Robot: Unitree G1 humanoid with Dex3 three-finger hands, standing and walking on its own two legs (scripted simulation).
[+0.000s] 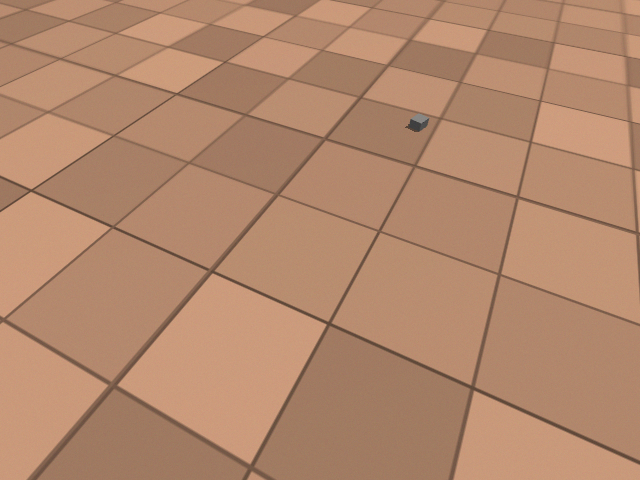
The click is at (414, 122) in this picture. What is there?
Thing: small box
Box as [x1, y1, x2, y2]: [409, 113, 428, 131]
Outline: 418,113 410,119 409,126 419,131 427,124 428,118
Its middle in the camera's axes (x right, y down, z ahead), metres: +0.58 -0.69 +2.27
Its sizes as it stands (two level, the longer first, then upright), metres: 0.085 0.071 0.052
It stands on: the floor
